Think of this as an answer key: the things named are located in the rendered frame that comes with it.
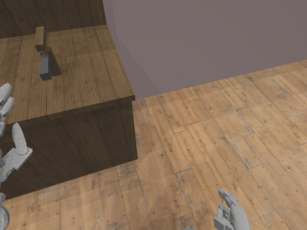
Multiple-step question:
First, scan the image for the robot right hand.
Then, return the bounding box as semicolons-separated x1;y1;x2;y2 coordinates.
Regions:
214;188;251;230

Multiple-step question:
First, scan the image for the tap lever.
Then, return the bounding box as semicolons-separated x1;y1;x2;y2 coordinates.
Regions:
39;52;52;81

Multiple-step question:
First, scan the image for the robot left hand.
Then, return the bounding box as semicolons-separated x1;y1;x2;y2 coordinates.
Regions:
0;83;33;188

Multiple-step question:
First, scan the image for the robot left forearm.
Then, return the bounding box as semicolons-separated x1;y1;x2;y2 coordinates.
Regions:
0;193;10;230

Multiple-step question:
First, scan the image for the counter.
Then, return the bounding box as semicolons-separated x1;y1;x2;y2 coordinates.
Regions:
0;0;138;200

